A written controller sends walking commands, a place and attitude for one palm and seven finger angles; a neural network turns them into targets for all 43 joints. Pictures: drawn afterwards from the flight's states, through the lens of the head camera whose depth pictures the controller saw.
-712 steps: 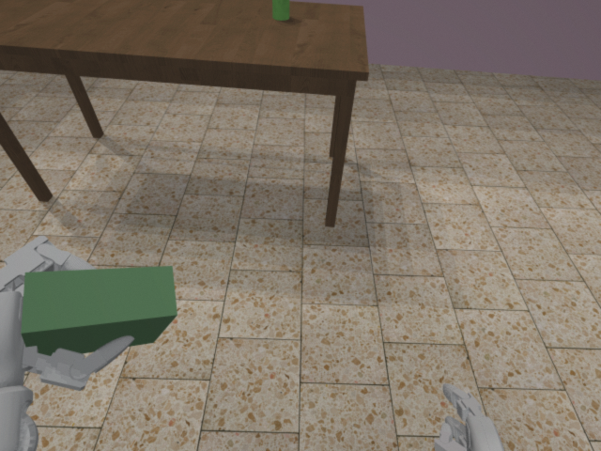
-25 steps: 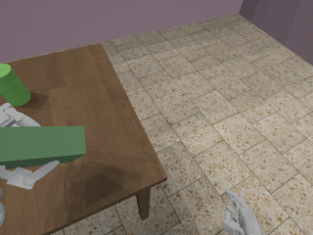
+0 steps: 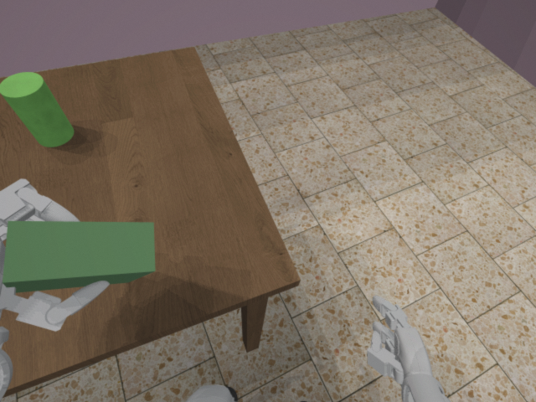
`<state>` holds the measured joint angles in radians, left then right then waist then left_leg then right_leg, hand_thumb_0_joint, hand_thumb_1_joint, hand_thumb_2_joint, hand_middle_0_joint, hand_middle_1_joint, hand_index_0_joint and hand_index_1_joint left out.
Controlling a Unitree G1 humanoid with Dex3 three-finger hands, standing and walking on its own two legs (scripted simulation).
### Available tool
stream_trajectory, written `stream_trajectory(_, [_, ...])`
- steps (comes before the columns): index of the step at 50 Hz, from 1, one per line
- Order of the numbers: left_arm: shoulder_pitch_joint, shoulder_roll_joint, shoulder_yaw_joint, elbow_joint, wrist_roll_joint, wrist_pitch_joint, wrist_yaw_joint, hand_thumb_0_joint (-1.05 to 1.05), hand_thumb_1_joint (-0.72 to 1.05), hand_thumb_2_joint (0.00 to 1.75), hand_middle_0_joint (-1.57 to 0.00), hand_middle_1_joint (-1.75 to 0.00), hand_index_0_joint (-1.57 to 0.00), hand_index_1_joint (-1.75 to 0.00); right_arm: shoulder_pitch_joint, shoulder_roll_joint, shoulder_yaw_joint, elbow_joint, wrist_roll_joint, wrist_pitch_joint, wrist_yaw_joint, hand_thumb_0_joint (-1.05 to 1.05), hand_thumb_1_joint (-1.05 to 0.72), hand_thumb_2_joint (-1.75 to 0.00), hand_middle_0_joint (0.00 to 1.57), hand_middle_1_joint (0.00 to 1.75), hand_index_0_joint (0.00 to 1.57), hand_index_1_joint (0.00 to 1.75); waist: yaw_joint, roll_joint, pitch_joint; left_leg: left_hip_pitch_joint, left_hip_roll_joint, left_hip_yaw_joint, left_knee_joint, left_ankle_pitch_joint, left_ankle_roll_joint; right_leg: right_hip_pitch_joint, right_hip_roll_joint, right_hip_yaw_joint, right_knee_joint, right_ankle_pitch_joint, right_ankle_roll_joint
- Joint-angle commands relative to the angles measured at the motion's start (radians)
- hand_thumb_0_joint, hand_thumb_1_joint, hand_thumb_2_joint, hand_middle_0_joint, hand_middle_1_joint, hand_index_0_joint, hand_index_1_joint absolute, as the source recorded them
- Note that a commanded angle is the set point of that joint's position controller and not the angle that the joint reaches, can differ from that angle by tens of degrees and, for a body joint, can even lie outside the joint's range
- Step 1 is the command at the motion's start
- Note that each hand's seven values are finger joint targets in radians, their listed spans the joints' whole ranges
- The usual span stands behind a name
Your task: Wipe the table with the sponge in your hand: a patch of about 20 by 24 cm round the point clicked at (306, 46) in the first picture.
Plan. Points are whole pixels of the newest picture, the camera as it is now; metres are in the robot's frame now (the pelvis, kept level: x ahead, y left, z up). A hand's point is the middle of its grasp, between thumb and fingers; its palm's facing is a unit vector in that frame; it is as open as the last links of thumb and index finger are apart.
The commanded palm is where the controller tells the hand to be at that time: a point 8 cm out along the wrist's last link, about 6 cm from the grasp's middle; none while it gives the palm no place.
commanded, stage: shuffle to correct the standing spot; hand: left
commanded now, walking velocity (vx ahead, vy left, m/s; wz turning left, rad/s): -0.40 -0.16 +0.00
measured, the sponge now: (101, 257) +0.24 +0.22 +0.13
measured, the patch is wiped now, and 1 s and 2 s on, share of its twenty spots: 0.00 0.00 0.00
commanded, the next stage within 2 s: come to a stop and stand still in 0.04 s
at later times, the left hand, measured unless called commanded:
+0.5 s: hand (53, 285) +0.20 +0.24 +0.14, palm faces +0.34 -0.80 -0.49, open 9.5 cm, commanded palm +0.13 +0.27 +0.18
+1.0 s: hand (20, 247) +0.22 +0.28 +0.16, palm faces +0.44 -0.84 -0.31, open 9.5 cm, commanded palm +0.16 +0.30 +0.18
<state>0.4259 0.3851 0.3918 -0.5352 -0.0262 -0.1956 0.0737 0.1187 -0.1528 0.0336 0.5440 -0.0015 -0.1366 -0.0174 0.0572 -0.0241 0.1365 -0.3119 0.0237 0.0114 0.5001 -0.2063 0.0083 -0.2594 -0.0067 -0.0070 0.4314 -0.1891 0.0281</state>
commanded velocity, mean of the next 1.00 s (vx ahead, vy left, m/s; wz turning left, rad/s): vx -0.02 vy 0.00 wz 0.00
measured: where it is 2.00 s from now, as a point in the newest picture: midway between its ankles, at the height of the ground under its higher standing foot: outside the picture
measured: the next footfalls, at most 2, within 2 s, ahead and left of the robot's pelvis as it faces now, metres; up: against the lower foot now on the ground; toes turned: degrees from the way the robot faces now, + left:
none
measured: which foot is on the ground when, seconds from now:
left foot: down 0.00-1.00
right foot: down 0.00-1.00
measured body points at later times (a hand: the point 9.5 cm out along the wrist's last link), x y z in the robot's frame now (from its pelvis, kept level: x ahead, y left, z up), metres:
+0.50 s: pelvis -0.02 -0.01 +0.00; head +0.00 +0.00 +0.45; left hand +0.17 +0.28 +0.17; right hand +0.12 -0.27 -0.08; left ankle +0.00 +0.10 -0.74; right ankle +0.02 -0.14 -0.74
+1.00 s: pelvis +0.01 +0.02 +0.00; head +0.04 +0.06 +0.45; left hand +0.19 +0.33 +0.18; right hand +0.20 -0.18 -0.07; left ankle +0.00 +0.10 -0.74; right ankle +0.02 -0.14 -0.74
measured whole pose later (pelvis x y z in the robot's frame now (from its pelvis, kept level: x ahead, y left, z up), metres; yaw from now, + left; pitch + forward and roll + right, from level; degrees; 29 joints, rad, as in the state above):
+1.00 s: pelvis +0.01 +0.02 +0.00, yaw +1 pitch -1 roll -1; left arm 0.35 0.35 0.37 -0.45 -0.03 -0.26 0.11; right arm 0.18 -0.16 0.03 0.62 0.01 -0.19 -0.01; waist 0.06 -0.06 0.08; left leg -0.21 -0.04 -0.01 0.51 -0.29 0.05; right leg -0.22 -0.04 -0.01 0.44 -0.21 0.05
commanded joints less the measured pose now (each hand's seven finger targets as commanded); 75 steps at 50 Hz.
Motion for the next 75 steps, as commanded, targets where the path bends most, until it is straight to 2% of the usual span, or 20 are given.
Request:
stream_trajectory(1, [-0.069,0.172,0.11,-0.318,-0.03,-0.089,0.009,0.0,0.1,1.3,-1.2,-1.6,-1.2,-1.6,-0.016,-0.164,-0.073,-0.163,0.001,-0.056,-0.019,0.0,-0.9,-0.9,0.2,0.3,0.2,0.3,-0.024,0.132,-0.26,0.025,0.173,-0.107,-0.085,0.112,0.021,0.093,-0.04,0.017,-0.004,0.119,-0.025])
stream_trajectory(3, [-0.041,0.217,0.159,-0.357,-0.03,-0.092,0.015,0.0,0.1,1.3,-1.2,-1.6,-1.2,-1.6,-0.023,-0.161,-0.075,-0.158,0.003,-0.066,-0.017,0.0,-0.9,-0.9,0.2,0.3,0.2,0.3,-0.016,0.159,-0.299,0.036,0.147,-0.091,-0.046,0.107,0.012,0.098,-0.043,0.045,-0.007,0.153,-0.042])
stream_trajectory(4, [-0.038,0.157,0.103,-0.387,-0.042,-0.099,0.006,0.0,0.1,1.3,-1.2,-1.6,-1.2,-1.6,-0.002,-0.151,-0.071,-0.168,0.001,-0.064,-0.016,0.0,-0.9,-0.9,0.2,0.3,0.2,0.3,-0.026,0.148,-0.31,0.022,0.141,-0.09,-0.035,0.089,0.011,0.099,-0.054,0.035,-0.01,0.159,-0.049])
stream_trajectory(7, [0.004,0.196,0.145,-0.414,-0.058,-0.116,0.005,0.0,0.1,1.3,-1.2,-1.6,-1.2,-1.6,0.012,-0.151,-0.08,-0.164,0.001,-0.082,-0.026,0.0,-0.9,-0.9,0.2,0.3,0.2,0.3,-0.028,0.11,-0.328,0.036,0.102,-0.076,0.036,0.063,-0.005,0.051,-0.091,0.075,-0.023,0.197,-0.081])
stream_trajectory(8, [0.051,0.232,0.197,-0.361,-0.054,-0.105,0.019,0.0,0.1,1.3,-1.2,-1.6,-1.2,-1.6,0.01,-0.152,-0.086,-0.143,0.006,-0.078,-0.031,0.0,-0.9,-0.9,0.2,0.3,0.2,0.3,-0.03,0.081,-0.347,0.07,0.082,-0.057,0.061,0.017,-0.012,0.03,-0.111,0.109,-0.043,0.169,-0.091])
stream_trajectory(9, [0.059,0.171,0.137,-0.357,-0.067,-0.1,0.02,0.0,0.1,1.3,-1.2,-1.6,-1.2,-1.6,0.027,-0.15,-0.082,-0.145,0.007,-0.071,-0.033,0.0,-0.9,-0.9,0.2,0.3,0.2,0.3,-0.041,0.053,-0.354,0.066,0.057,-0.04,0.084,-0.059,-0.015,0.023,-0.147,0.134,-0.061,0.106,-0.103])
stream_trajectory(12, [0.079,0.188,0.162,-0.263,-0.077,-0.069,0.05,0.0,0.1,1.3,-1.2,-1.6,-1.2,-1.6,0.023,-0.151,-0.085,-0.113,0.022,-0.057,-0.051,0.0,-0.9,-0.9,0.2,0.3,0.2,0.3,-0.053,-0.054,-0.313,0.127,0.002,-0.027,0.239,-0.16,-0.023,-0.13,-0.26,0.243,-0.17,-0.185,-0.147])
stream_trajectory(17, [0.071,0.164,0.137,-0.129,-0.055,-0.033,0.063,0.0,0.1,1.3,-1.2,-1.6,-1.2,-1.6,-0.02,-0.181,-0.076,-0.096,0.025,-0.043,-0.061,0.0,-0.9,-0.9,0.2,0.3,0.2,0.3,-0.061,-0.096,-0.203,0.071,0.043,-0.09,-0.015,-0.123,0.021,-0.061,-0.135,0.129,-0.097,-0.198,-0.065])
stream_trajectory(23, [-0.047,0.187,0.095,-0.248,-0.013,-0.059,0.062,0.0,0.1,1.3,-1.2,-1.6,-1.2,-1.6,-0.039,-0.196,-0.07,-0.121,0.026,-0.066,-0.055,0.0,-0.9,-0.9,0.2,0.3,0.2,0.3,-0.047,0.117,-0.139,-0.056,0.084,-0.159,-0.18,-0.225,0.052,0.083,-0.066,0.076,-0.073,-0.158,-0.038])
stream_trajectory(24, [-0.983,0.987,0.658,-0.431,0.131,-0.202,0.052,0.0,0.1,1.3,-1.2,-1.6,-1.2,-1.6,0.175,-0.196,-0.063,-0.052,-0.042,-0.129,-0.046,0.0,-0.9,-0.9,0.2,0.3,0.2,0.3,0.003,0.019,-0.091,-0.066,0.041,-0.02,0.018,0.042,0.038,-0.034,-0.084,0.121,-0.101,-0.043,-0.026])
stream_trajectory(25, [-0.394,0.326,0.217,0.122,0.019,-0.158,0.007,0.0,0.1,1.3,-1.2,-1.6,-1.2,-1.6,0.081,-0.079,-0.023,-0.031,-0.004,-0.126,-0.033,0.0,-0.9,-0.9,0.2,0.3,0.2,0.3,-0.033,-0.012,-0.273,0.049,-0.041,-0.042,-0.005,-0.008,0.018,0.007,-0.123,0.115,-0.085,-0.022,-0.102])
stream_trajectory(26, [-0.18,0.252,0.159,0.018,-0.014,-0.152,0.016,0.0,0.1,1.3,-1.2,-1.6,-1.2,-1.6,0.056,-0.14,-0.061,-0.091,0.013,-0.136,-0.025,0.0,-0.9,-0.9,0.2,0.3,0.2,0.3,0.009,0.03,-0.202,0.068,-0.023,-0.023,-0.013,-0.01,-0.003,0.029,-0.11,0.197,-0.129,-0.014,-0.097])
stream_trajectory(28, [-0.186,0.122,0.027,-0.032,-0.028,-0.161,0.005,0.0,0.1,1.3,-1.2,-1.6,-1.2,-1.6,0.048,-0.167,-0.076,-0.093,0.02,-0.148,-0.014,0.0,-0.9,-0.9,0.2,0.3,0.2,0.3,-0.023,0.206,-0.272,0.098,-0.009,-0.057,-0.099,-0.044,0.012,0.078,-0.098,0.151,-0.054,-0.101,-0.091])
stream_trajectory(30, [-0.111,0.142,0.035,-0.109,-0.025,-0.169,0.013,0.0,0.1,1.3,-1.2,-1.6,-1.2,-1.6,0.045,-0.185,-0.075,-0.091,0.017,-0.144,0.004,0.0,-0.9,-0.9,0.2,0.3,0.2,0.3,-0.009,0.24,-0.238,-0.012,0.042,-0.095,-0.187,-0.118,0.027,0.142,-0.044,0.089,0.019,-0.113,-0.059])
stream_trajectory(32, [-0.055,0.145,0.046,-0.112,-0.018,-0.17,0.023,0.0,0.1,1.3,-1.2,-1.6,-1.2,-1.6,0.037,-0.172,-0.071,-0.095,0.023,-0.14,0.014,0.0,-0.9,-0.9,0.2,0.3,0.2,0.3,-0.002,0.152,-0.212,-0.129,0.065,-0.111,-0.222,-0.185,0.041,0.221,-0.031,0.047,0.065,-0.07,-0.041])
stream_trajectory(37, [-0.078,0.196,0.133,-0.081,-0.024,-0.161,0.04,0.0,0.1,1.3,-1.2,-1.6,-1.2,-1.6,0.036,-0.162,-0.072,-0.097,0.021,-0.122,-0.002,0.0,-0.9,-0.9,0.2,0.3,0.2,0.3,-0.016,-0.042,-0.195,-0.094,0.053,-0.12,-0.189,-0.154,0.034,0.18,-0.037,0.052,0.014,-0.033,-0.033])
stream_trajectory(44, [-0.227,0.152,0.064,-0.152,-0.018,-0.16,0.038,0.0,0.1,1.3,-1.2,-1.6,-1.2,-1.6,0.018,-0.156,-0.068,-0.082,0.014,-0.12,-0.012,0.0,-0.9,-0.9,0.2,0.3,0.2,0.3,-0.032,0.133,-0.247,0.04,0.046,-0.1,-0.132,0.112,0.017,0.186,-0.049,0.038,0.031,0.165,-0.041])
stream_trajectory(51, [-0.125,0.122,0.039,-0.21,-0.009,-0.133,0.056,0.0,0.1,1.3,-1.2,-1.6,-1.2,-1.6,0.009,-0.163,-0.081,-0.089,0.012,-0.094,0.004,0.0,-0.9,-0.9,0.2,0.3,0.2,0.3,-0.036,0.127,-0.304,0.138,0.047,-0.084,-0.062,0.407,-0.027,0.212,-0.051,0.021,0.026,0.322,-0.049])
stream_trajectory(61, [-0.011,0.147,0.101,-0.182,-0.031,-0.109,0.055,0.0,0.1,1.3,-1.2,-1.6,-1.2,-1.6,0.003,-0.158,-0.08,-0.13,0.018,-0.026,-0.011,0.0,-0.9,-0.9,0.2,0.3,0.2,0.3,-0.043,0.106,-0.274,0.1,0.056,-0.082,-0.086,0.406,-0.04,0.24,-0.05,-0.008,0.005,0.315,-0.044])
stream_trajectory(75, [-0.073,0.126,0.06,-0.152,-0.016,-0.086,0.066,0.0,0.1,1.3,-1.2,-1.6,-1.2,-1.6,0.002,-0.162,-0.077,-0.115,0.016,-0.036,-0.029,0.0,-0.9,-0.9,0.2,0.3,0.2,0.3,-0.038,0.062,-0.212,0.028,0.043,-0.085,-0.145,0.053,0.004,0.225,-0.058,0.035,-0.049,0.146,-0.038])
